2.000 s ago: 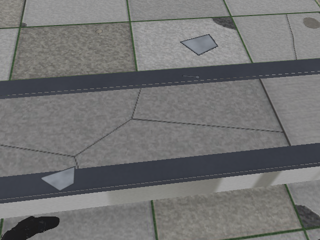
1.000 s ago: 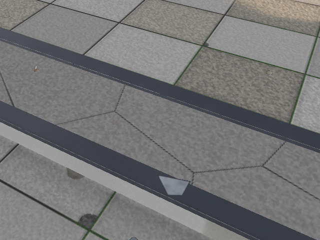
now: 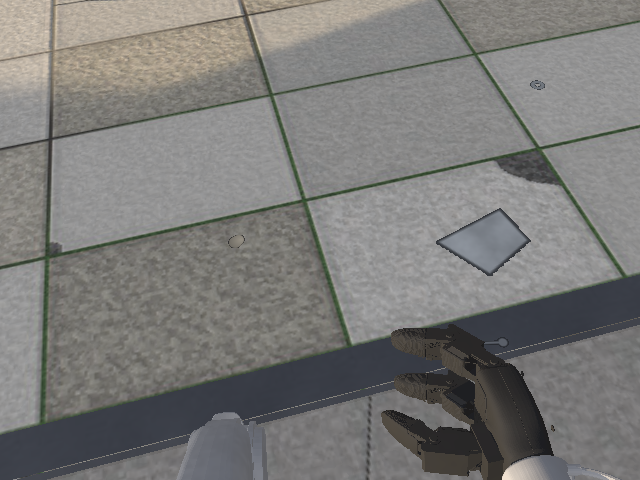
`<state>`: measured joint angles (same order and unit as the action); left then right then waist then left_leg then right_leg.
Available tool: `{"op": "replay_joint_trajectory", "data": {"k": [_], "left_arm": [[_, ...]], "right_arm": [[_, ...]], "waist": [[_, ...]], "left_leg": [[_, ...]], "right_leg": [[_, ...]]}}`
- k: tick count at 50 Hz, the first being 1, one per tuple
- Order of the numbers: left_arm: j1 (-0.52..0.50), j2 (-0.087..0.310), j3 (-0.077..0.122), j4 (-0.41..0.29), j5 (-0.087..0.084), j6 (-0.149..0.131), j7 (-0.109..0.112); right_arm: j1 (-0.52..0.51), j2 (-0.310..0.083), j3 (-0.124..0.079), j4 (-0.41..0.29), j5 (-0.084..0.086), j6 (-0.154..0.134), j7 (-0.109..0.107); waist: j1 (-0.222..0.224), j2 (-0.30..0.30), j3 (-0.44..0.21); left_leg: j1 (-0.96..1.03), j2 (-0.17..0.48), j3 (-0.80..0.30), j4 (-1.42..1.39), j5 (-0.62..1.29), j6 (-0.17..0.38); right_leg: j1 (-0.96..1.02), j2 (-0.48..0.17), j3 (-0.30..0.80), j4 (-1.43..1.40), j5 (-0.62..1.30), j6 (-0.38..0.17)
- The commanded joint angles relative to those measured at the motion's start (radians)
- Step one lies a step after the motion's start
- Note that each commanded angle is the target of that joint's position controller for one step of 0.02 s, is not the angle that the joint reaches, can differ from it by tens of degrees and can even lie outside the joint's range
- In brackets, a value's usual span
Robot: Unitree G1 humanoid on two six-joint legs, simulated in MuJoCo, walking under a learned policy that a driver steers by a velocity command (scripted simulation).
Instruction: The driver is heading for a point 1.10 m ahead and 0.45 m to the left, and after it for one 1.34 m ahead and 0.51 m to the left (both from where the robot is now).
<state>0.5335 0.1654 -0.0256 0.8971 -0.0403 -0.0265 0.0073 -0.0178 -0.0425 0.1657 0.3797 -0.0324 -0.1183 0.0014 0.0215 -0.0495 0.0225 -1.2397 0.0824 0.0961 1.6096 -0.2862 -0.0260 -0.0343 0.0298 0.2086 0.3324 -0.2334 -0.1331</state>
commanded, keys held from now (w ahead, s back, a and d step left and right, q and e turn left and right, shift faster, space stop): w+q+shift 0.58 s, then q+shift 0.42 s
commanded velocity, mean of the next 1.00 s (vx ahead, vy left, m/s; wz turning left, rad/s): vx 0.77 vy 0.00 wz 0.66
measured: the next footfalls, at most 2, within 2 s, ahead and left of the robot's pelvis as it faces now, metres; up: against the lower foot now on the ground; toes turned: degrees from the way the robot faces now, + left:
left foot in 0.06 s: +0.23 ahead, +0.13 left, +0.16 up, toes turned -1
right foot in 0.48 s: +0.64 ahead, -0.06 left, +0.16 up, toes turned +22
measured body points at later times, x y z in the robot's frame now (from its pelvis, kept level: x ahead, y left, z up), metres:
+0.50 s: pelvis +0.46 +0.04 +0.12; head +0.50 +0.06 +0.57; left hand +0.71 +0.30 +0.11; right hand +0.47 -0.22 +0.00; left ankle +0.21 +0.12 -0.55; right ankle +0.60 -0.07 -0.59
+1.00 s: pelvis +0.78 +0.20 +0.13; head +0.83 +0.25 +0.57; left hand +0.74 +0.51 +0.03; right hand +1.09 +0.12 +0.04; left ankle +0.83 +0.30 -0.59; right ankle +0.88 +0.04 -0.49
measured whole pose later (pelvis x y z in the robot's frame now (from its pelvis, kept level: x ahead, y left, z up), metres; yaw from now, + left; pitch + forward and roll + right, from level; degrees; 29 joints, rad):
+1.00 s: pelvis +0.78 +0.20 +0.13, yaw +46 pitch +2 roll -1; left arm 0.07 0.29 0.02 0.67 0.01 -0.07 0.02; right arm 0.18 -0.31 -0.06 0.55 0.00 -0.01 0.03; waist -0.02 0.00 0.13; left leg -0.48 -0.17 -0.07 0.57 -0.10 0.13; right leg -0.56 0.01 0.14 1.28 -0.45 0.06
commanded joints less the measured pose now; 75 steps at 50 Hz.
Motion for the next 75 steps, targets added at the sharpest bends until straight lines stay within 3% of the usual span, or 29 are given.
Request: {"op": "replay_joint_trajectory", "data": {"k": [1,2,3,4,5,6,8,10,12,16,21,23,24,25,26,28,33,40,41,42,43,44,47,52,63,65,66,68,75], "left_arm": [[-0.065,0.38,0.091,-0.065,0.025,-0.035,0.021],[-0.123,0.46,0.129,-0.052,0.047,-0.013,0.031],[-0.206,0.422,0.126,-0.079,0.081,-0.013,0.049],[-0.294,0.214,0.081,-0.16,0.104,-0.037,0.023],[-0.213,0.036,0.045,-0.206,0.117,-0.066,-0.044],[-0.277,0.036,0.037,-0.269,0.08,-0.108,-0.094],[-0.493,-0.041,-0.012,-0.387,0.072,-0.107,-0.131],[-0.421,-0.085,-0.05,-0.385,0.064,-0.09,-0.125],[-0.418,0.043,-0.035,-0.386,0.054,-0.085,-0.092],[-0.649,0.06,-0.037,-0.475,0.066,-0.132,-0.025],[-0.663,0.202,0.064,-0.463,-0.02,-0.13,-0.004],[-0.322,0.248,0.104,-0.397,-0.024,-0.128,0.005],[-0.069,0.323,0.126,-0.344,-0.004,-0.116,0.013],[-0.082,0.375,0.13,-0.314,0.04,-0.113,-0.011],[-0.118,0.245,0.123,-0.33,0.037,-0.106,-0.007],[-0.185,0.16,0.101,-0.275,0.042,-0.098,0.0],[-0.396,0.099,0.084,-0.189,0.039,-0.09,0.006],[-0.407,0.374,0.156,-0.193,-0.006,-0.085,0.027],[-0.388,0.334,0.145,-0.203,0.0,-0.085,0.02],[-0.316,0.2,0.109,-0.199,0.048,-0.075,0.003],[-0.131,0.19,0.086,-0.233,0.061,-0.08,-0.011],[-0.161,0.314,0.096,-0.248,0.045,-0.085,-0.016],[-0.313,0.31,0.096,-0.263,0.053,-0.055,0.016],[-0.382,0.23,0.085,-0.269,0.07,-0.027,0.027],[-0.463,0.221,0.105,-0.282,0.044,-0.027,0.006],[-0.474,0.273,0.114,-0.307,0.067,-0.02,0.008],[-0.425,0.314,0.128,-0.296,0.098,-0.009,0.009],[-0.436,0.241,0.115,-0.308,0.058,-0.007,0.006],[-0.264,0.255,0.111,-0.251,0.035,-0.03,0.009]], "right_arm": [[0.144,-0.324,-0.159,-0.051,0.046,-0.009,-0.042],[0.286,-0.397,-0.186,-0.023,0.073,0.005,-0.027],[0.491,-0.476,-0.213,0.069,0.081,0.012,-0.004],[0.688,-0.546,-0.212,0.238,0.035,0.011,0.027],[0.633,-0.398,-0.187,0.299,0.014,0.023,0.013],[0.521,-0.207,-0.158,0.286,0.035,0.029,-0.009],[0.556,-0.096,-0.138,0.405,0.043,0.024,0.024],[0.496,-0.083,-0.137,0.431,0.038,0.033,0.047],[0.368,-0.153,-0.146,0.367,0.053,0.027,0.038],[0.51,-0.278,-0.201,0.392,0.092,-0.001,-0.017],[0.566,-0.313,-0.222,0.411,0.076,0.031,-0.021],[0.474,-0.324,-0.231,0.361,0.034,0.054,-0.01],[0.468,-0.225,-0.207,0.3,-0.009,0.038,-0.012],[0.65,-0.112,-0.162,0.268,0.083,0.021,-0.003],[0.563,-0.215,-0.182,0.293,0.12,0.027,-0.022],[0.305,-0.265,-0.197,0.236,0.078,0.036,-0.023],[0.193,-0.197,-0.191,0.114,0.081,0.091,0.016],[0.429,-0.414,-0.287,0.207,0.039,0.097,0.065],[0.538,-0.469,-0.319,0.229,0.042,0.109,0.05],[0.494,-0.507,-0.314,0.218,0.056,0.114,0.026],[0.361,-0.572,-0.295,0.109,-0.001,0.092,0.025],[0.316,-0.536,-0.301,0.067,-0.004,0.088,0.037],[0.201,-0.463,-0.286,0.061,0.044,0.081,0.032],[0.187,-0.445,-0.288,0.097,0.041,0.107,-0.018],[0.168,-0.367,-0.273,0.102,0.048,0.165,-0.046],[0.312,-0.265,-0.241,0.135,0.034,0.163,-0.038],[0.35,-0.348,-0.26,0.109,0.044,0.156,-0.034],[0.259,-0.428,-0.273,0.126,0.041,0.144,-0.032],[0.2,-0.319,-0.232,0.146,0.03,0.08,-0.018]], "waist": [[-0.233,-0.191,-0.397],[-0.302,-0.335,-0.361],[-0.358,-0.205,-0.347],[-0.294,0.34,-0.306],[-0.113,0.72,-0.32],[-0.069,0.414,-0.102],[-0.001,-0.019,0.129],[0.087,-0.059,0.079],[0.133,-0.078,0.11],[-0.014,0.098,0.042],[-0.027,0.223,-0.038],[0.142,0.252,-0.253],[0.171,0.024,-0.459],[0.062,-0.492,-0.606],[0.115,-0.343,-0.44],[0.107,0.007,-0.161],[-0.06,-0.037,0.128],[-0.189,-0.024,-0.141],[-0.246,0.041,-0.188],[-0.168,0.29,-0.138],[-0.021,0.448,-0.333],[-0.084,0.299,-0.487],[-0.013,0.011,-0.219],[0.013,0.02,-0.195],[-0.006,0.228,-0.156],[-0.07,-0.049,-0.178],[-0.089,-0.228,-0.192],[-0.037,-0.138,-0.106],[0.023,-0.092,-0.033]], "left_leg": [[1.004,-0.159,0.153,-0.331,-0.059,0.021],[0.896,-0.171,0.085,-0.489,-0.256,0.055],[1.003,-0.154,-0.124,-0.631,-0.267,0.133],[1.147,-0.087,-0.584,-0.966,-0.35,0.245],[1.299,0.11,-1.329,-1.404,-0.454,0.406],[1.226,0.164,-1.33,-1.424,-0.561,0.366],[0.96,0.06,-0.812,-1.268,-0.343,0.266],[0.87,-0.036,-0.529,-1.223,-0.133,0.228],[0.752,-0.086,-0.427,-1.349,-0.085,0.234],[0.666,-0.086,-0.379,-1.534,0.105,0.26],[1.107,-0.025,-0.461,-1.288,0.466,0.185],[0.98,-0.048,-0.44,-0.843,0.576,0.135],[0.776,-0.092,-0.383,-0.52,0.156,0.144],[0.417,-0.137,-0.302,-0.192,-0.244,0.096],[0.274,-0.047,-0.273,-0.061,-0.158,0.102],[0.282,0.015,-0.202,-0.034,-0.034,0.097],[0.405,0.091,-0.177,-0.365,-0.078,0.049],[1.136,-0.153,0.005,-0.949,0.36,0.136],[1.355,-0.145,-0.051,-0.959,0.422,0.177],[1.45,-0.03,-0.23,-0.994,0.742,0.238],[1.576,0.219,-0.748,-1.038,1.038,0.464],[1.598,0.251,-0.885,-1.185,0.696,0.494],[1.205,0.106,-0.739,-1.243,0.382,0.369],[0.963,-0.003,-0.544,-1.188,0.768,0.315],[0.942,-0.09,-0.644,-1.074,0.253,0.169],[0.789,-0.252,-0.456,-0.737,-0.309,0.075],[0.657,-0.282,-0.365,-0.583,-0.418,0.032],[0.546,-0.16,-0.289,-0.473,-0.193,-0.005],[0.601,-0.073,-0.115,-0.548,-0.015,0.003]], "right_leg": [[-0.14,-0.131,-0.039,0.018,1.722,-0.11],[0.11,-0.202,-0.034,0.204,1.963,-0.104],[0.071,-0.223,-0.024,0.525,1.908,-0.108],[-0.235,-0.03,-0.011,1.029,1.0,-0.11],[-0.648,0.195,0.056,1.495,0.042,-0.058],[-0.883,0.139,0.052,1.719,-0.015,-0.083],[-0.97,0.055,-0.034,1.719,-0.133,-0.112],[-0.957,-0.008,-0.077,1.661,-0.13,-0.068],[-0.857,-0.082,-0.144,1.209,-0.061,0.011],[-0.394,-0.047,-0.242,0.586,0.275,0.15],[-0.222,0.044,-0.193,0.126,0.24,0.174],[0.174,-0.084,-0.117,0.2,0.102,0.092],[0.516,-0.281,0.091,0.27,-0.045,0.053],[0.746,-0.53,0.716,0.036,-0.336,-0.161],[0.632,-0.494,0.736,-0.056,-0.592,-0.157],[0.302,-0.406,0.357,-0.053,-0.211,-0.085],[-0.177,-0.288,-0.151,-0.114,0.49,0.019],[-0.156,-0.216,-0.362,0.315,0.903,0.109],[-0.295,-0.179,-0.35,0.57,0.644,0.145],[-0.495,-0.028,-0.349,0.942,-0.348,0.19],[-0.667,0.064,-0.174,1.267,-0.502,0.211],[-0.687,0.033,-0.047,1.289,-0.377,0.189],[-0.669,-0.033,-0.042,1.049,-0.204,0.179],[-0.531,-0.01,-0.064,0.736,-0.144,0.223],[-0.25,0.021,-0.051,0.161,0.154,0.195],[-0.028,-0.271,0.184,0.057,0.446,0.057],[-0.04,-0.412,0.458,-0.039,0.188,-0.107],[-0.102,-0.315,0.423,-0.104,-0.469,-0.066],[-0.187,-0.202,0.194,-0.177,-0.383,-0.031]]}}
